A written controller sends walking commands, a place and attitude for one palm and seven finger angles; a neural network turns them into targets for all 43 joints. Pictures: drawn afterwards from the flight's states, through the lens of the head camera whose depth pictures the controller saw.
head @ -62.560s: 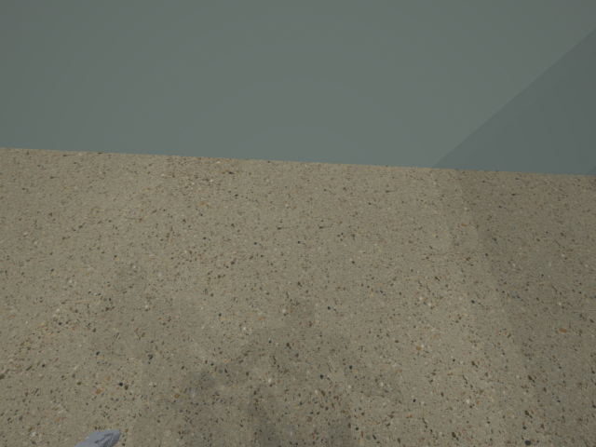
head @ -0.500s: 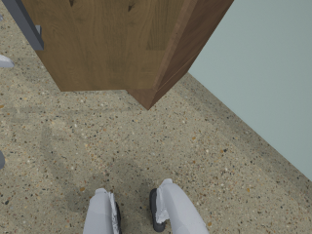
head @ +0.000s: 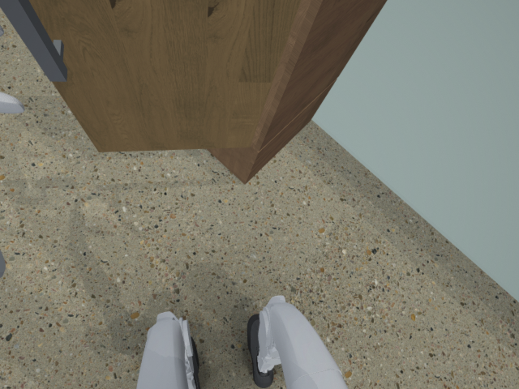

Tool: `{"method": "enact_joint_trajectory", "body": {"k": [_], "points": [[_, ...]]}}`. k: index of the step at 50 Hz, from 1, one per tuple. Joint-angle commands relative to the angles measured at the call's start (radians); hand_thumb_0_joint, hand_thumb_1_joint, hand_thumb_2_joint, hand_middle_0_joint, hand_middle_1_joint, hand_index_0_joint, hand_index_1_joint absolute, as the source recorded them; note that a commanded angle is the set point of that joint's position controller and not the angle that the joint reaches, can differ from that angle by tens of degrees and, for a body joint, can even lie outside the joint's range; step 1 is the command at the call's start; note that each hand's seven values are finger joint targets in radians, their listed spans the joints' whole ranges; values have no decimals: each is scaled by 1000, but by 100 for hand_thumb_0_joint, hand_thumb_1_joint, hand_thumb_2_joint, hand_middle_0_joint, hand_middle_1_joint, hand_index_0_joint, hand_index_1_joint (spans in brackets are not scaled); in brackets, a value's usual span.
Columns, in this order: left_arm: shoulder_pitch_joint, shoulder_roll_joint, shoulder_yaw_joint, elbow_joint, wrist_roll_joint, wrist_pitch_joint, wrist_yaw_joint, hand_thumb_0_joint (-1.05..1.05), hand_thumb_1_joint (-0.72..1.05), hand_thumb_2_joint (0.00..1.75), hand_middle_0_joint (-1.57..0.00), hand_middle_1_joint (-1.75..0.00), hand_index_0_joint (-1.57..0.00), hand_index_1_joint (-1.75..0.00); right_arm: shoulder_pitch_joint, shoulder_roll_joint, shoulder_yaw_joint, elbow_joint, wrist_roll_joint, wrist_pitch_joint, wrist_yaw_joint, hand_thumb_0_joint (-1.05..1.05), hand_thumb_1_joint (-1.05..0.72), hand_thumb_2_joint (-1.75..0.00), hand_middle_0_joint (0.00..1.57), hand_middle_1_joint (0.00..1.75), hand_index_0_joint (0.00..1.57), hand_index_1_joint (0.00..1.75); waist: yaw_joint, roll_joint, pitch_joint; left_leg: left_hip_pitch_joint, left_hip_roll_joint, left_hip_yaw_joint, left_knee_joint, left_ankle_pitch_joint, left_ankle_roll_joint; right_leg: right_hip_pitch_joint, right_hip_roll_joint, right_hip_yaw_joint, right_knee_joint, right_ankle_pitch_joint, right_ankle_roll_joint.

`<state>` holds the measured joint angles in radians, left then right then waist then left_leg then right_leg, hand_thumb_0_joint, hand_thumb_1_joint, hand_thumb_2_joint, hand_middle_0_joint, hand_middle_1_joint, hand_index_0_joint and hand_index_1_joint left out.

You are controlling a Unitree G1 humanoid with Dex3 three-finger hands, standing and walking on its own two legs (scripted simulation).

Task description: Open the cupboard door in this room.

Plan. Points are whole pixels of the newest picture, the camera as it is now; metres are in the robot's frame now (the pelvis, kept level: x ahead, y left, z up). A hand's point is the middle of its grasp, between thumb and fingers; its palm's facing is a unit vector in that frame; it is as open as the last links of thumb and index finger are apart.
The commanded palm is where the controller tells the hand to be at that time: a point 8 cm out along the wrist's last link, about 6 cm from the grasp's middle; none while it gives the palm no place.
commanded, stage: slide the fingers in behind the handle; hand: left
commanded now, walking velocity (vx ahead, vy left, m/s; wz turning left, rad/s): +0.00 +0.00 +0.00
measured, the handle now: (33, 18) +0.59 +0.23 +0.07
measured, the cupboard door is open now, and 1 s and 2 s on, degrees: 49 49 49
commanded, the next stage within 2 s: close the thumb around the handle in 1.58 s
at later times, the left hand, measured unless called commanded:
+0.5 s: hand (13, 50) +0.55 +0.25 +0.07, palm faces +0.01 -1.00 -0.05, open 14.0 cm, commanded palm +0.54 +0.27 +0.07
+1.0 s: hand (44, 51) +0.55 +0.22 +0.07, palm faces +0.00 -1.00 -0.03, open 14.0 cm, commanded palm +0.53 +0.24 +0.07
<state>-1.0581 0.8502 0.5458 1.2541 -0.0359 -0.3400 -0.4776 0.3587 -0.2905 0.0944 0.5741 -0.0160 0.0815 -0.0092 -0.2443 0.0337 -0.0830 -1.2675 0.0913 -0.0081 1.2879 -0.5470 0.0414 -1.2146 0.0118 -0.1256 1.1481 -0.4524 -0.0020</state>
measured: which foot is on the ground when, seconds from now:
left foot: down 0.00-1.00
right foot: down 0.00-1.00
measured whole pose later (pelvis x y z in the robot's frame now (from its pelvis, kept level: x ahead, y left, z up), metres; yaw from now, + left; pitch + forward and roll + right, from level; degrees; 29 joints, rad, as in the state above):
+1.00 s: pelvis +0.00 -0.01 +0.01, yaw +1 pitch +29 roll -5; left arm -1.04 0.66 0.45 1.22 -0.04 -0.38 -0.33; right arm 0.37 -0.27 0.07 0.60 -0.03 0.07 0.02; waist -0.23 0.04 -0.10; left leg -1.22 0.08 0.00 1.25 -0.54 0.03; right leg -1.18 0.01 -0.12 1.14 -0.46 -0.01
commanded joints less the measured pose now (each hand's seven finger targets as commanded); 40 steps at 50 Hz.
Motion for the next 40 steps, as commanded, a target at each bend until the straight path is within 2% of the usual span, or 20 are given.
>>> {"method": "enact_joint_trajectory", "body": {"k": [1, 4, 6, 7, 9, 11, 12, 15, 16, 18, 20, 24, 26, 28, 29, 33, 34, 36, 38, 40], "points": [[-417, 281, 3, -222, -41, -46, -17, 0, -50, 30, -30, -120, -30, -120, 231, -215, -76, 0, -2, 1, -16, 0, -90, -90, 20, 30, 20, 30, -7, 266, -599, 540, -27, -99, -131, 521, -10, 206, 48, 58, -104, 272, -15], [-416, 247, -14, -250, -45, -39, -18, 0, -50, 30, -30, -120, -30, -120, 240, -215, -82, 8, -5, 0, -14, 0, -90, -90, 20, 30, 20, 30, -1, 298, -633, 607, -22, -116, -137, 560, -18, 168, 48, 49, -102, 265, -19], [-411, 195, -40, -243, -51, -29, -7, 0, -50, 30, -30, -120, -30, -120, 241, -210, -84, 12, -4, -2, -11, 0, -90, -90, 20, 30, 20, 30, -7, 283, -603, 598, -24, -113, -144, 530, -16, 157, 49, 48, -114, 247, -18], [-406, 208, -23, -241, -54, -32, -1, 0, -50, 30, -30, -120, -30, -120, 247, -212, -85, 14, -4, -3, -11, 0, -90, -90, 20, 30, 20, 30, -7, 273, -593, 608, -22, -120, -149, 537, -16, 149, 49, 45, -113, 245, -21], [-436, 178, -48, -238, -48, -28, 19, 0, -50, 30, -30, -120, -30, -120, 243, -209, -84, 17, -6, -4, -11, 0, -90, -90, 20, 30, 20, 30, -18, 268, -571, 587, -23, -116, -154, 497, -15, 139, 48, 47, -119, 226, -17], [-428, 208, -27, -218, -34, -29, 44, 0, -50, 30, -30, -120, -30, -120, 244, -208, -79, 14, -7, -6, -11, 0, -90, -90, 20, 30, 20, 30, -9, 242, -549, 546, -27, -112, -163, 453, -14, 163, 48, 47, -119, 206, -19], [-445, 205, -30, -229, -31, -38, 54, 0, -50, 30, -30, -120, -30, -120, 245, -206, -78, 13, -8, -9, -11, 0, -90, -90, 20, 30, 20, 30, -11, 260, -547, 556, -27, -113, -163, 453, -14, 147, 48, 47, -116, 202, -22], [-458, 197, -35, -252, -14, -59, 82, 0, -50, 30, -30, -120, -30, -120, 249, -203, -82, 16, -15, -11, -6, 0, -90, -90, 20, 30, 20, 30, -7, 289, -579, 591, -27, -114, -163, 486, -21, 148, 45, 48, -114, 214, -24], [-434, 181, -35, -236, -20, -57, 86, 0, -50, 30, -30, -120, -30, -120, 247, -200, -82, 12, -14, -13, -2, 0, -90, -90, 20, 30, 20, 30, -7, 263, -572, 572, -30, -108, -163, 480, -17, 168, 47, 50, -119, 220, -22], [-432, 213, -17, -245, -17, -68, 91, 0, -50, 30, -30, -120, -30, -120, 247, -205, -80, 9, -14, -10, -3, 0, -90, -90, 20, 30, 20, 30, -2, 263, -586, 564, -29, -105, -161, 500, -17, 189, 46, 53, -112, 241, -22], [-420, 192, -30, -234, -14, -66, 89, 0, -50, 30, -30, -120, -30, -120, 246, -200, -81, 8, -13, -10, 1, 0, -90, -90, 20, 30, 20, 30, -3, 246, -579, 545, -31, -98, -160, 489, -14, 212, 48, 55, -116, 249, -20], [-438, 134, -63, -260, -23, -74, 88, 0, -50, 30, -30, -120, -30, -120, 250, -199, -89, 18, -14, -7, 4, 0, -90, -90, 20, 30, 20, 30, -8, 279, -592, 604, -28, -111, -166, 508, -20, 170, 46, 50, -117, 239, -22], [-427, 138, -46, -229, -35, -64, 94, 0, -50, 30, -30, -120, -30, -120, 250, -201, -89, 22, -14, -7, 1, 0, -90, -90, 20, 30, 20, 30, -14, 223, -568, 556, -31, -106, -168, 477, -14, 196, 46, 52, -123, 239, -19], [-442, 119, -62, -220, -37, -62, 96, 0, -50, 30, -30, -120, -30, -120, 251, -199, -88, 24, -13, -10, 0, 0, -90, -90, 20, 30, 20, 30, -20, 221, -559, 543, -32, -100, -165, 466, -10, 196, 46, 57, -125, 241, -18], [-430, 154, -35, -233, -31, -66, 103, 0, -50, 30, -30, -120, -30, -120, 254, -199, -89, 21, -14, -9, 0, 0, -90, -90, 20, 30, 20, 30, -3, 236, -579, 543, -34, -95, -165, 480, -12, 220, 45, 58, -121, 253, -20], [-409, 103, -58, -284, -27, -86, 118, 0, -50, 30, -30, -120, -30, -120, 254, -189, -97, 19, -18, -8, 11, 0, -90, -90, 20, 30, 20, 30, 4, 252, -624, 599, -33, -97, -162, 544, -17, 223, 45, 57, -116, 292, -21], [-392, 91, -65, -267, -28, -85, 119, 0, -50, 30, -30, -120, -30, -120, 250, -188, -96, 20, -15, -6, 12, 0, -90, -90, 20, 30, 20, 30, 5, 253, -602, 594, -34, -96, -167, 534, -19, 220, 46, 56, -121, 284, -22], [-390, 82, -63, -253, -37, -79, 122, 0, -50, 30, -30, -120, -30, -120, 246, -188, -97, 20, -13, -6, 11, 0, -90, -90, 20, 30, 20, 30, -1, 198, -577, 542, -38, -85, -168, 489, -11, 252, 47, 63, -129, 281, -18], [-393, 78, -66, -232, -39, -78, 127, 0, -50, 30, -30, -120, -30, -120, 242, -186, -94, 17, -11, -6, 8, 0, -90, -90, 20, 30, 20, 30, -2, 205, -558, 516, -41, -77, -167, 467, -9, 254, 45, 67, -128, 277, -17], [-415, 111, -49, -239, -28, -81, 140, 0, -50, 30, -30, -120, -30, -120, 242, -186, -91, 16, -13, -8, 7, 0, -90, -90, 20, 30, 20, 30, -2, 191, -554, 487, -42, -75, -166, 446, -6, 274, 46, 71, -126, 271, -17]]}}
